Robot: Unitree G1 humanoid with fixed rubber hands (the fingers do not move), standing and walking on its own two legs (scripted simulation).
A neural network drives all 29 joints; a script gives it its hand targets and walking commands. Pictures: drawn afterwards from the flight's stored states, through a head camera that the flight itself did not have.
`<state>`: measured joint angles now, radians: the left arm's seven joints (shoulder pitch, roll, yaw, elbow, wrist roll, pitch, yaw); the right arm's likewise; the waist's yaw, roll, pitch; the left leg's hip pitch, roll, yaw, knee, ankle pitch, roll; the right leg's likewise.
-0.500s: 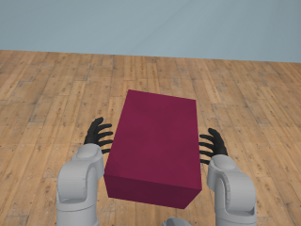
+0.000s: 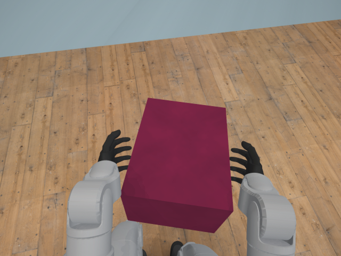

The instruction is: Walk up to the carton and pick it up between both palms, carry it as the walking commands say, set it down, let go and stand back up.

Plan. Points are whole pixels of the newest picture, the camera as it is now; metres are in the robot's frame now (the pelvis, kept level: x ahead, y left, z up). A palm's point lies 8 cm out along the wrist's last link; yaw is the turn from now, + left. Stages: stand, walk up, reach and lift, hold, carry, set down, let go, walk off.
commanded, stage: carry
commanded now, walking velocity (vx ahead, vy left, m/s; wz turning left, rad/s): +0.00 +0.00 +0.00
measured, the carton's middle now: (179, 161) +0.33 -0.01 -0.04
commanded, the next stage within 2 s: hold in 1.76 s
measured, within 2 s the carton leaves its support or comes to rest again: neither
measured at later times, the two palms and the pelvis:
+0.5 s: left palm (111, 73) +0.48 +0.16 +0.11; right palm (239, 89) +0.45 -0.13 +0.11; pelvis +0.20 +0.03 +0.00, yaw -6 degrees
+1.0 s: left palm (135, 66) +0.50 +0.11 +0.11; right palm (258, 85) +0.47 -0.18 +0.10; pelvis +0.23 -0.01 -0.01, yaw -6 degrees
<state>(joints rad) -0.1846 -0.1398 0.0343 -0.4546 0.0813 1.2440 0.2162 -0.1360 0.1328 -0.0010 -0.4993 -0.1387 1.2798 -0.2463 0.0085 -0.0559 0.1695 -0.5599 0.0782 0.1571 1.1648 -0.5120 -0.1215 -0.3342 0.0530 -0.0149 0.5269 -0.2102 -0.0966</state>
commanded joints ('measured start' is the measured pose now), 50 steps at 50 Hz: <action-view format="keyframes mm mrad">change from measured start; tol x16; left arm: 1 -357 -1117 -656 -340 -383 -113 -257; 16 -244 -888 -516 43 -276 11 -239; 26 -399 -1092 -614 -127 -369 0 -221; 50 -333 -1020 -550 -43 -318 2 -231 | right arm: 1 -439 1131 637 -265 479 -158 273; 16 -296 900 439 89 353 -52 251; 50 -505 1034 529 -54 416 -42 256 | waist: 1 20 26 -686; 11 10 -101 -588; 15 -55 359 -635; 36 -17 -27 -567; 50 -19 47 -586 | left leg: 1 62 -68 -65 -278 200 46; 11 168 -115 -12 -666 376 70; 15 929 381 -347 -565 1925 339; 20 616 234 -162 -697 1145 198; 35 383 17 -67 -623 127 88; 40 432 63 -77 -577 389 92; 50 418 80 -98 -622 316 114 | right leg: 1 476 -257 180 -138 1102 -64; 11 513 -184 148 51 1226 16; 13 142 -125 68 253 820 83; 15 -274 10 75 505 -469 105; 16 -237 -27 125 510 -510 108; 24 5 -67 73 73 -45 56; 38 120 -171 159 -39 565 -11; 50 42 -149 140 -30 321 -12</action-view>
